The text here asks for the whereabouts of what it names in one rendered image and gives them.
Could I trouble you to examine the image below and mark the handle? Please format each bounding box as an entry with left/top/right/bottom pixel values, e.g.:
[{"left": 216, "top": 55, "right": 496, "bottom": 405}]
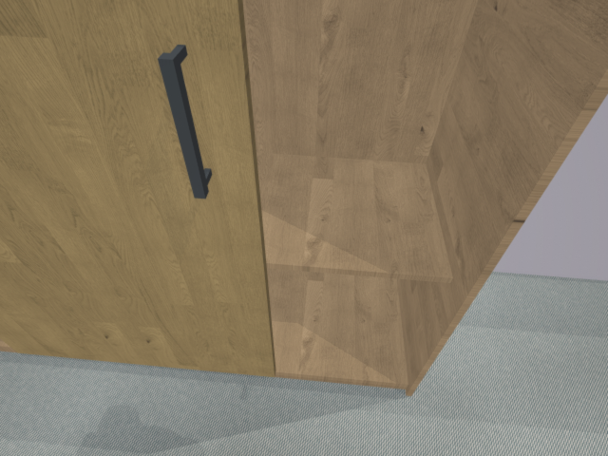
[{"left": 158, "top": 45, "right": 212, "bottom": 199}]

